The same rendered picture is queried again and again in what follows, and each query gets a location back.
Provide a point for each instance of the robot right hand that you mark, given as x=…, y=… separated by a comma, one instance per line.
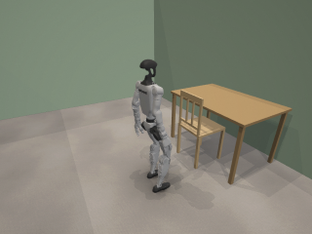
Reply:
x=166, y=142

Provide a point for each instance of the robot head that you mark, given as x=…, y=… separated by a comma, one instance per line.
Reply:
x=147, y=64

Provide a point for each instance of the robot right upper arm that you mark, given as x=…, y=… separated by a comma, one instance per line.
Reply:
x=157, y=93

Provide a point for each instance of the robot left upper arm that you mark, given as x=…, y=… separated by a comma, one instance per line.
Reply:
x=135, y=101

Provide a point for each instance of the chair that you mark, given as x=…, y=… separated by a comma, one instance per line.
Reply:
x=200, y=126

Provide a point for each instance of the robot left hand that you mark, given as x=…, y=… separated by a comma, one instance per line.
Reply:
x=138, y=125

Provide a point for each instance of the left robot foot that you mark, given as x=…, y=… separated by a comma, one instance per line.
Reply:
x=151, y=175

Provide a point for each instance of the table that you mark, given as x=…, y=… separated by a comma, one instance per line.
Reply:
x=236, y=107

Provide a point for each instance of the robot right forearm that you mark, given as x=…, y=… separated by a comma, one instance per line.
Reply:
x=159, y=124

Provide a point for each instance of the robot left forearm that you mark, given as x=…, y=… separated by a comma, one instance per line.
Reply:
x=136, y=114

